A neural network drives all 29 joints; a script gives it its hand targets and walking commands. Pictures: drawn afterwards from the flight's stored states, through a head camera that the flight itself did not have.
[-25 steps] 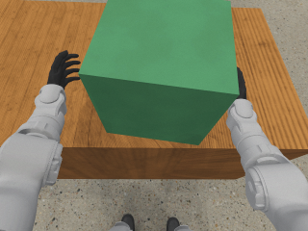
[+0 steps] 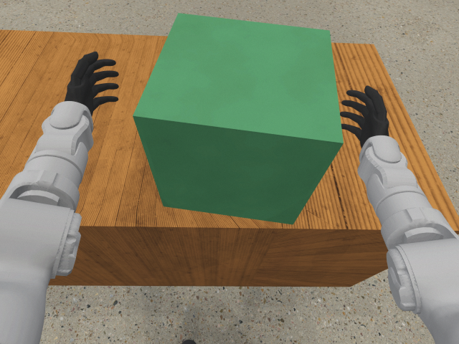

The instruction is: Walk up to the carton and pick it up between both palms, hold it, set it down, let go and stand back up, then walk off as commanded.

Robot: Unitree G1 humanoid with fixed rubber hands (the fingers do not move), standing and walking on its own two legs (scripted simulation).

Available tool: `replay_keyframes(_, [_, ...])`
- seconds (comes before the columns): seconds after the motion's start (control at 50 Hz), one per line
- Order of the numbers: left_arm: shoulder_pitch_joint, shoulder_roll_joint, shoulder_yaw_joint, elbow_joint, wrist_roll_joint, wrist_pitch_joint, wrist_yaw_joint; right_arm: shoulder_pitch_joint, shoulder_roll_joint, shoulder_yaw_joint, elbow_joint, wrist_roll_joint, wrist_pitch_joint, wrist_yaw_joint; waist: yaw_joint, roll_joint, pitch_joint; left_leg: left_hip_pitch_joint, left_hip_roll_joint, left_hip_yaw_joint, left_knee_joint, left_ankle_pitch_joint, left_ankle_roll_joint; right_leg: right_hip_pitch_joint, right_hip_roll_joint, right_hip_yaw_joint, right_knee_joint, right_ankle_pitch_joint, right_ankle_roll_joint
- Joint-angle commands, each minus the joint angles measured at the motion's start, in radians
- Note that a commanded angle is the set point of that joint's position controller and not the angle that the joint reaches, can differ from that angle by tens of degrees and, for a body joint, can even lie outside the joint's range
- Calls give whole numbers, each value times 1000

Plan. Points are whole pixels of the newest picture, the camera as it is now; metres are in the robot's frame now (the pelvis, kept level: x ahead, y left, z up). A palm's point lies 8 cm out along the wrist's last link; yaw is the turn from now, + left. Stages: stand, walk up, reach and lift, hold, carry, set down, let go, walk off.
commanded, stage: set down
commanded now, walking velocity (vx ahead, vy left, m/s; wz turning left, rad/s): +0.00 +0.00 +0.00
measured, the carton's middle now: (239, 125) +0.54 +0.00 +0.02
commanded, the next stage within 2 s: none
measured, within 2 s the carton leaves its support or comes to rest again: neither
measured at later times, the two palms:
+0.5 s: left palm (68, 124) +0.43 +0.28 +0.12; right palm (379, 125) +0.44 -0.20 +0.15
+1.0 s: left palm (76, 172) +0.38 +0.27 +0.07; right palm (378, 181) +0.38 -0.21 +0.09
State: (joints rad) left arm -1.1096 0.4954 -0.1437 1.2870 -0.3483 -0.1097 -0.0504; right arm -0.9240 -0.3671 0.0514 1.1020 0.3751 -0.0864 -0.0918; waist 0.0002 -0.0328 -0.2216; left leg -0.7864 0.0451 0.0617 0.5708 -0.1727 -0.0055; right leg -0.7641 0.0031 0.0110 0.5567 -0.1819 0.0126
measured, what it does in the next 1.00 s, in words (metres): stands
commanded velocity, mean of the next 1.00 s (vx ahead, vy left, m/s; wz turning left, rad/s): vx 0.00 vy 0.00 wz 0.00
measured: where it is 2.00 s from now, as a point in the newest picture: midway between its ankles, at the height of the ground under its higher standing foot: outside the picture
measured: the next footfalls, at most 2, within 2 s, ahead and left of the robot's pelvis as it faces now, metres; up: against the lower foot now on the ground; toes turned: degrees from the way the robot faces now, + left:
none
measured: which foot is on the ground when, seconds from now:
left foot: down 0.00-1.00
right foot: down 0.00-1.00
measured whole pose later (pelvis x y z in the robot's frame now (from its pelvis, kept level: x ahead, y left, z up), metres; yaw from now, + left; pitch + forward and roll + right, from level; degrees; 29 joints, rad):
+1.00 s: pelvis +0.00 +0.01 +0.01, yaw +0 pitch +12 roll -2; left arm -0.61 0.42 -0.07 0.96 -0.35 -0.07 -0.05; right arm -0.56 -0.34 0.06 0.88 0.38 -0.11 -0.04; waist 0.00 -0.02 -0.16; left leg -0.58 0.05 0.06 0.57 -0.20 -0.01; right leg -0.53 0.00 0.01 0.49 -0.17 0.03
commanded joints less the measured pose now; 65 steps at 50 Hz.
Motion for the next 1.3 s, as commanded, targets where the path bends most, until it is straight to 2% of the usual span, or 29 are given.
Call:
replay_keyframes(0.0, [-409,186,22,-203,-94,25,-12,-462,-247,20,-252,131,-5,21,-53,40,-787,612,-56,-35,-7,301,-31,433,40,-73,-79,356,35])
replay_keyframes(0.18, [-368,168,48,-234,-38,72,-2,-407,-229,8,-166,114,31,30,-44,74,-601,651,-42,-40,-50,244,-40,428,48,-85,-122,223,12])
replay_keyframes(0.34, [-327,114,23,-240,-13,69,5,-332,-204,-2,-35,96,58,59,-58,123,-428,665,-18,-59,-91,143,-59,368,52,-85,-151,70,-21])
replay_keyframes(0.42, [-295,98,11,-260,-8,56,3,-299,-196,-10,-31,90,50,69,-64,142,-401,674,-10,-68,-101,124,-68,356,53,-84,-153,48,-30])
replay_keyframes(0.46, [-235,91,17,-273,2,46,2,-244,-184,-9,-47,89,35,70,-61,140,-398,683,-10,-70,-102,133,-67,366,54,-82,-154,58,-30])
replay_keyframes(0.54, [-123,90,56,-332,36,30,-9,-148,-164,2,-102,92,-6,64,-44,135,-423,720,-17,-61,-84,238,-70,406,60,-77,-153,131,-26])
replay_keyframes(0.68, [-9,134,132,-477,52,-6,-11,-76,-148,1,-330,103,-85,49,6,100,-489,722,-39,-44,-61,341,-61,468,62,-62,-135,220,-3])
replay_keyframes(0.78, [63,139,149,-547,37,-14,-12,4,-132,-6,-448,93,-93,45,16,71,-473,692,-46,-41,-78,285,-47,486,57,-50,-136,194,5])
replay_keyframes(0.86, [83,136,136,-554,9,-18,-16,39,-124,-23,-483,70,-69,43,6,54,-422,658,-44,-39,-99,189,-34,475,47,-43,-143,117,2])
replay_keyframes(0.94, [134,122,125,-524,0,-27,-24,100,-103,-23,-450,52,-53,43,4,46,-346,641,-40,-40,-117,112,-24,462,37,-35,-151,50,-5])
replay_keyframes(1.08, [286,83,139,-479,40,-56,-51,244,-54,-5,-370,31,-80,35,11,59,-223,654,-37,-44,-132,95,-20,478,30,-29,-168,19,-18])
replay_keyframes(1.16, [344,82,159,-524,52,-91,-50,288,-34,-19,-416,13,-125,28,30,77,-206,654,-37,-43,-129,95,-28,481,32,-29,-169,6,-21])
replay_keyframes(1.28, [439,87,166,-619,39,-150,-41,370,-15,-46,-537,-14,-199,15,35,79,-244,662,-44,-41,-106,119,-38,480,38,-29,-161,18,-18])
